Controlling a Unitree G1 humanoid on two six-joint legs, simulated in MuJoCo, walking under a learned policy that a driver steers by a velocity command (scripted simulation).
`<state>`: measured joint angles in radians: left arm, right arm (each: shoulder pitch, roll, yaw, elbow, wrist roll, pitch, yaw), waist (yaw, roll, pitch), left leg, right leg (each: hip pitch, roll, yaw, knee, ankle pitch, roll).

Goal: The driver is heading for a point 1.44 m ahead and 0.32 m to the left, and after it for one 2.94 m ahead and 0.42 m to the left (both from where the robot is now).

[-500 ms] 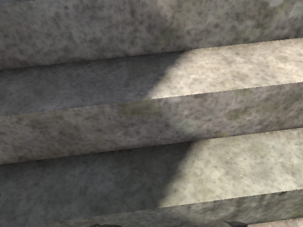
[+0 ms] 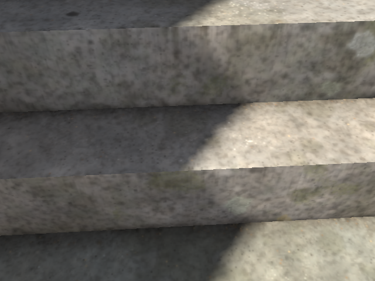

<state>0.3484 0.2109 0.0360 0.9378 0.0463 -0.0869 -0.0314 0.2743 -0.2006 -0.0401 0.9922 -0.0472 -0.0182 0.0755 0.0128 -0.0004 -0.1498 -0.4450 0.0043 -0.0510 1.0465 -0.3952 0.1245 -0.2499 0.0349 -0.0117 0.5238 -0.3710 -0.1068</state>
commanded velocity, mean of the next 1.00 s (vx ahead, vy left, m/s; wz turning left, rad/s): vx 0.48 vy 0.00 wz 0.00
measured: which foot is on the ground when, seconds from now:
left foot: up 0.00-0.28, down 0.30-0.60, up 0.62-0.84, down 0.86-1.00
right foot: down 0.00-0.26, up 0.28-0.52, down 0.54-0.84, up 0.86-1.00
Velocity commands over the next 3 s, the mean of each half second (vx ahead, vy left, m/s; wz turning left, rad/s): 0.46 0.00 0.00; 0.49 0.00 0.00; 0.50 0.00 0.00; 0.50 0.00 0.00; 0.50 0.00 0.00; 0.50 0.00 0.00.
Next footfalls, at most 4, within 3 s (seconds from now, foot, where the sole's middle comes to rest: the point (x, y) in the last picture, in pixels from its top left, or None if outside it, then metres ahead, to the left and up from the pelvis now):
0.30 left None -0.05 0.09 -0.77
0.54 right None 0.03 -0.08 -0.57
0.86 left None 0.10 0.08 -0.55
1.28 right None -0.09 -0.02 -0.77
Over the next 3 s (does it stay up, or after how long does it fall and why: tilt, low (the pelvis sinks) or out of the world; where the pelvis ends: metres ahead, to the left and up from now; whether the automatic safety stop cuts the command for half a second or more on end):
stays up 0.61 0.01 0.64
